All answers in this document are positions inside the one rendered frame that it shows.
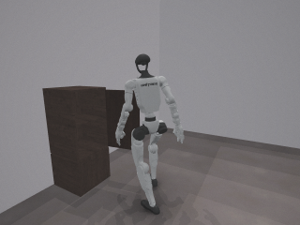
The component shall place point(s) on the robot foot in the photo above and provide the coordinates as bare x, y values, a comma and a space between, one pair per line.
154, 181
154, 209

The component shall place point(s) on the left robot upper arm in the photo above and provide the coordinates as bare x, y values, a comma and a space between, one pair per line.
129, 85

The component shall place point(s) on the robot right foot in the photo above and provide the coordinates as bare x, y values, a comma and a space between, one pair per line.
154, 181

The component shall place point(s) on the right robot hand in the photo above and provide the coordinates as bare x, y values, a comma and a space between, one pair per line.
179, 133

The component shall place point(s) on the left robot hand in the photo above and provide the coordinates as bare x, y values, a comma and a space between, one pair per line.
119, 135

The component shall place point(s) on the left robot forearm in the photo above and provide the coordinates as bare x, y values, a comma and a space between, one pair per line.
123, 119

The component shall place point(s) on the cupboard door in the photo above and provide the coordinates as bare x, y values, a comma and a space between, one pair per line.
115, 99

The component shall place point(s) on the right robot forearm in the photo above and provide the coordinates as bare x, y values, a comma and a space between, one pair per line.
175, 115

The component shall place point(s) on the robot left foot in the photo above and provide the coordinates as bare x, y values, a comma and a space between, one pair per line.
154, 209

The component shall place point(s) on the right robot upper arm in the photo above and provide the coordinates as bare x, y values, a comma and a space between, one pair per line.
166, 90

